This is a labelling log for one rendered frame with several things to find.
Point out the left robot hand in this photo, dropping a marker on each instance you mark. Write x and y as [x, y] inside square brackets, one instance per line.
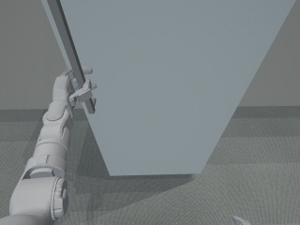
[65, 90]

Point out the robot left upper arm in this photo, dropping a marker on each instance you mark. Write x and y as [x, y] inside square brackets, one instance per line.
[38, 201]

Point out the fridge door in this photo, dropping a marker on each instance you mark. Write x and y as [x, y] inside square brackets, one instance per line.
[169, 74]

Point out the right robot hand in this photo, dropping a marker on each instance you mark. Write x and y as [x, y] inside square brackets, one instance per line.
[238, 221]

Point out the robot left forearm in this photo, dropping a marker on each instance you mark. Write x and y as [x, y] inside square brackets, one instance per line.
[50, 155]

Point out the handle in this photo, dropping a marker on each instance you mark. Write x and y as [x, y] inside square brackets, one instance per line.
[63, 30]

